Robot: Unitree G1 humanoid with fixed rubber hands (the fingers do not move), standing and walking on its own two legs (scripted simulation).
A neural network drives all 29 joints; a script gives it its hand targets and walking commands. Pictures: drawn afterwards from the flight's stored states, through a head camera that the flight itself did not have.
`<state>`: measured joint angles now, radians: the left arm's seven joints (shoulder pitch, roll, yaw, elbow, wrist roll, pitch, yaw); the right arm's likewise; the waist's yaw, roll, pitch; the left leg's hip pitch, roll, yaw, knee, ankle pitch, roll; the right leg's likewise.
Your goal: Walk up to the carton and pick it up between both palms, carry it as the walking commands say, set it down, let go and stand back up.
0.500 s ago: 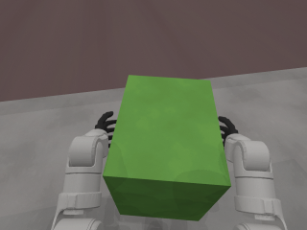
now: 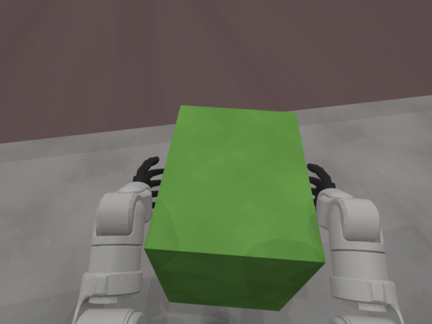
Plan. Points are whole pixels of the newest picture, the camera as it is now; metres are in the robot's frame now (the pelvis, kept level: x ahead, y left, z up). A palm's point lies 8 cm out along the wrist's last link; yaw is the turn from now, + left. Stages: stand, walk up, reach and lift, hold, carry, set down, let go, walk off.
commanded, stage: carry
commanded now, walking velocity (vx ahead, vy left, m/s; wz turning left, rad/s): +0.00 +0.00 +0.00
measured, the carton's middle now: (230, 209) +0.36 +0.00 +0.04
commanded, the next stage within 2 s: none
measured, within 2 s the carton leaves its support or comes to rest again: neither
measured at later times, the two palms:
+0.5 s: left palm (141, 193) +0.33 +0.16 +0.12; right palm (324, 200) +0.33 -0.16 +0.11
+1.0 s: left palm (115, 259) +0.23 +0.19 +0.07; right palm (311, 266) +0.23 -0.13 +0.06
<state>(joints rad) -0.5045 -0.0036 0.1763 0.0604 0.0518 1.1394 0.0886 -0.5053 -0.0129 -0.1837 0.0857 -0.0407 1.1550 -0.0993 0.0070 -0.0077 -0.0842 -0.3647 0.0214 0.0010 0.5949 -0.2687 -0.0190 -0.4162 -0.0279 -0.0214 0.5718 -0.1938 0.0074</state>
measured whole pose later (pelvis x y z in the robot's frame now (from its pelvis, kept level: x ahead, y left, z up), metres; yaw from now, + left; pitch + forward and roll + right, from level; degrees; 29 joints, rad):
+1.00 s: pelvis -0.03 +0.03 -0.01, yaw +1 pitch +1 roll +1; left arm -0.14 -0.13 0.15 -0.35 0.07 1.17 0.07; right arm -0.14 0.05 -0.12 -0.28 -0.01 1.18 -0.07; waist -0.01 -0.04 -0.04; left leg -0.45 -0.03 0.07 0.68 -0.26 0.03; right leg -0.51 -0.12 -0.01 0.69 -0.21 0.05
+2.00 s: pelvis -0.34 +0.21 +0.00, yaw -2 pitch +2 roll +2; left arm -0.12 -0.13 0.16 -0.35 0.07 1.13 0.02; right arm -0.07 0.11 -0.13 -0.37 -0.09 1.17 -0.07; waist 0.01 0.03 -0.06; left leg -0.58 -0.05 0.03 0.89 -0.40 -0.01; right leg -0.34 -0.05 -0.10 0.60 -0.30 -0.04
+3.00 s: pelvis -0.67 +0.46 +0.00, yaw -1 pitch +3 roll +1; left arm -0.08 -0.12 0.18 -0.38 0.10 1.17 0.02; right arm -0.10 0.12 -0.11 -0.30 -0.08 1.20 -0.08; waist -0.01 -0.04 -0.13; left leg -0.33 0.03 0.03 0.55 -0.26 -0.02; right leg -0.50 -0.11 -0.05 0.70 -0.34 0.06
